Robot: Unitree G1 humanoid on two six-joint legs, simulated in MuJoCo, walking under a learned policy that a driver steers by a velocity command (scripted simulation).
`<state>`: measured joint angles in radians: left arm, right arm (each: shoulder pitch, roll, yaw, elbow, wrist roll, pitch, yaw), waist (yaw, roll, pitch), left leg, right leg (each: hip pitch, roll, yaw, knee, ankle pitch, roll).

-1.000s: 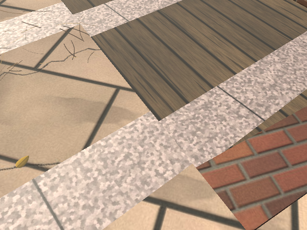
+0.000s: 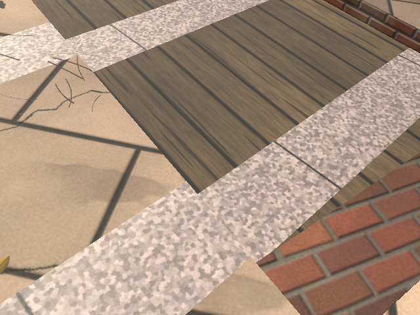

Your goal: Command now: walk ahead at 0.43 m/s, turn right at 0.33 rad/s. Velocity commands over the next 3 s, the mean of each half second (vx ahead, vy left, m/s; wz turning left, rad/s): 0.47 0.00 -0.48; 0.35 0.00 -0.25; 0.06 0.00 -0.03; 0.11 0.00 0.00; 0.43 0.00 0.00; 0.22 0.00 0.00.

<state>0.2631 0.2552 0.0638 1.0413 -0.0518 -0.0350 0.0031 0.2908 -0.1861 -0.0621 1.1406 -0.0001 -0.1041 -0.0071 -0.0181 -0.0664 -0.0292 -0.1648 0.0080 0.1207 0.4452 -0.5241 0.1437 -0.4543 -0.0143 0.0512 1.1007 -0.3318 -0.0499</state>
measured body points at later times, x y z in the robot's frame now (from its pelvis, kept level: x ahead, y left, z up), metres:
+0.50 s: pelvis +0.27 -0.09 -0.01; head +0.28 -0.09 +0.44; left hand +0.35 +0.15 -0.16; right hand +0.25 -0.33 -0.16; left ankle +0.11 +0.11 -0.59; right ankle +0.25 -0.17 -0.72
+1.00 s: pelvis +0.55 -0.15 +0.02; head +0.57 -0.16 +0.47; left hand +0.76 +0.03 -0.11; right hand +0.54 -0.41 -0.12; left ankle +0.66 -0.07 -0.72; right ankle +0.49 -0.27 -0.68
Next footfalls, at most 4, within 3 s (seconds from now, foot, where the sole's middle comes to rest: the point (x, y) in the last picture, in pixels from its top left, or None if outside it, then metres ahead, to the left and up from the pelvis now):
0.38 right None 0.29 -0.18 -0.76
0.76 left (225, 268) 0.69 -0.08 -0.76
1.06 right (295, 304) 0.57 -0.30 -0.76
2.52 left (239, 197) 1.11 -0.18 -0.90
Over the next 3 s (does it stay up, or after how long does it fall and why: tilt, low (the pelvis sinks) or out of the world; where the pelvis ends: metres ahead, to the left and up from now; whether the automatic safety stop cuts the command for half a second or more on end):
stays up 1.03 -0.31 -0.14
